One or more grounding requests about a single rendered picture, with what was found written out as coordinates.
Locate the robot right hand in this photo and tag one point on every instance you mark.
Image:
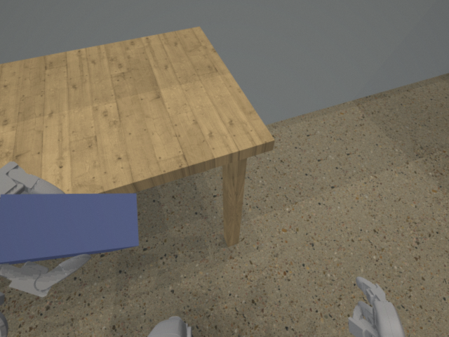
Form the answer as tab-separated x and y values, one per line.
382	320

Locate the robot left hand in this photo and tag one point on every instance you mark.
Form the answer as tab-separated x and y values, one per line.
31	277

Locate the robot left thigh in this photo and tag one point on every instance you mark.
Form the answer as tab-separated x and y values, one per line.
171	328

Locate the table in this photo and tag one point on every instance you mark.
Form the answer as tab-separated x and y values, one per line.
130	115

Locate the sponge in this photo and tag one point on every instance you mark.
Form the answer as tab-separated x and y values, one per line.
36	227

